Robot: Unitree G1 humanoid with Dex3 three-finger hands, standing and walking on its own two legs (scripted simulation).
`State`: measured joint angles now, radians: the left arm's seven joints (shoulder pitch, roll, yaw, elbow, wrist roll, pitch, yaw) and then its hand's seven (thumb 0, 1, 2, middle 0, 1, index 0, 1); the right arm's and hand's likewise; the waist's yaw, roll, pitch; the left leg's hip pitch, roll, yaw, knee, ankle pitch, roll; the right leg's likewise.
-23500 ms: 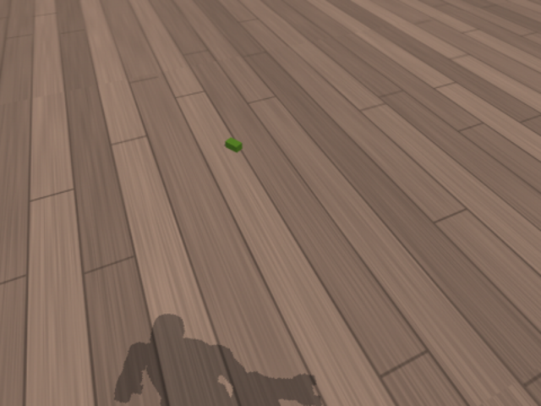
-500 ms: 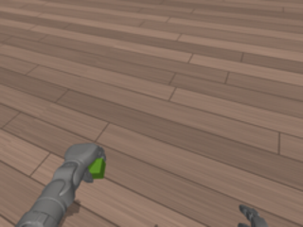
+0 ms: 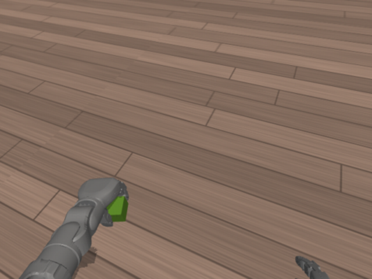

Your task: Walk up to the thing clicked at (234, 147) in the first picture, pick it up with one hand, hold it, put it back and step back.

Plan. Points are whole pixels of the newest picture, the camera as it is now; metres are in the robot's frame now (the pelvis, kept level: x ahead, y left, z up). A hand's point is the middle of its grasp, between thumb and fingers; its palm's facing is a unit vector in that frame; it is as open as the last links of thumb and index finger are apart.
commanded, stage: crouch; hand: left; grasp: from above
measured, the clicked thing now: (108, 209) +0.30 +0.23 -0.08
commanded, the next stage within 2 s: lower in 1.86 s
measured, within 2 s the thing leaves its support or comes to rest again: neither
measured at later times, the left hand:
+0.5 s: hand (124, 218) +0.35 +0.24 -0.25, palm faces -0.40 +0.04 -0.91, open 7.6 cm
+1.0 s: hand (135, 229) +0.40 +0.25 -0.47, palm faces -0.44 -0.02 -0.90, open 7.6 cm
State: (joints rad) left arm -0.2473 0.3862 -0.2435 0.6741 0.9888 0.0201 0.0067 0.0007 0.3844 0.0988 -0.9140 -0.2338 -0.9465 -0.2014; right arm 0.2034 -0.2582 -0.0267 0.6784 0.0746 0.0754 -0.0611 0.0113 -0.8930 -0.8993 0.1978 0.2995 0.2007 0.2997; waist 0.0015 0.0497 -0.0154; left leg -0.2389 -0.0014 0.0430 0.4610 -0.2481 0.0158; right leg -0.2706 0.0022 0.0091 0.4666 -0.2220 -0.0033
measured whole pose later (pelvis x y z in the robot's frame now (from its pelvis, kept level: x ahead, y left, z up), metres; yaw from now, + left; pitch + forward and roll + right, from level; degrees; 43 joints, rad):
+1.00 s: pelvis -0.08 +0.00 -0.32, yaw -1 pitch +40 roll -5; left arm -0.93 0.61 0.02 1.35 1.20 -0.10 0.34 0.00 0.37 0.11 -0.92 -0.22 -0.96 -0.19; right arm 0.20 -0.25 0.01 0.72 -0.08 -0.07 0.05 0.01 -0.89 -0.90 0.20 0.30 0.20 0.30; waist -0.22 0.04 -0.17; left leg -2.02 0.00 -0.04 2.00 -0.68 0.03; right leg -1.99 -0.03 -0.08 1.93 -0.63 -0.01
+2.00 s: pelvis -0.08 +0.00 -0.43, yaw -6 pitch +37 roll -9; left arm -1.09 0.86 0.09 1.51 1.27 -0.17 0.35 0.00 0.35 0.09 -0.97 -0.17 -1.00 -0.13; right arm 0.20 -0.30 0.12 0.68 -0.13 -0.06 0.14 0.00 -0.91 -0.90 0.20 0.30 0.20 0.30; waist -0.31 -0.01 0.00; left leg -2.30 0.01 -0.10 2.37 -0.72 0.04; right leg -2.25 -0.02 -0.14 2.25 -0.64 -0.01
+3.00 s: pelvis -0.09 +0.01 -0.46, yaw -11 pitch +32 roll -14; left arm -1.12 1.07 0.18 1.64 1.34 -0.23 0.47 0.00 0.36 0.12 -0.95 -0.21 -0.98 -0.17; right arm 0.17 -0.35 0.24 0.62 -0.21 -0.13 0.18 0.00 -0.90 -0.90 0.20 0.30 0.20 0.30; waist -0.38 -0.10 0.14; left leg -2.38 0.02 -0.19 2.53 -0.73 0.04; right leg -2.28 0.00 -0.21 2.33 -0.62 0.00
